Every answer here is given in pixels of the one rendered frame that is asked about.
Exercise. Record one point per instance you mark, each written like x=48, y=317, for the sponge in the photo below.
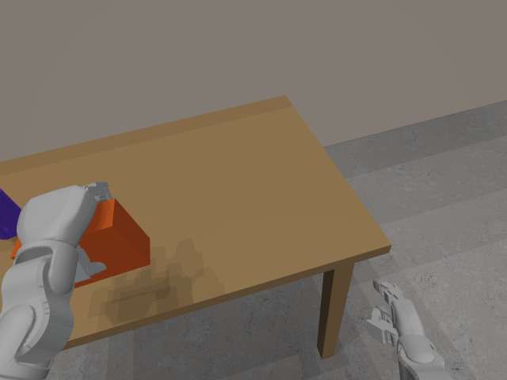
x=114, y=239

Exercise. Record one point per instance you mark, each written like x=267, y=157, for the robot right forearm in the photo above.
x=419, y=360

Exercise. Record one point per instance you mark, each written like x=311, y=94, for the robot left forearm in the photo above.
x=36, y=319

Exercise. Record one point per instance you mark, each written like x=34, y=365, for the robot left hand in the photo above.
x=64, y=215

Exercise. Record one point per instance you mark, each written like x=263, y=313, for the robot right hand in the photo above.
x=387, y=325

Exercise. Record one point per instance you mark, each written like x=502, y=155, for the table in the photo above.
x=234, y=202

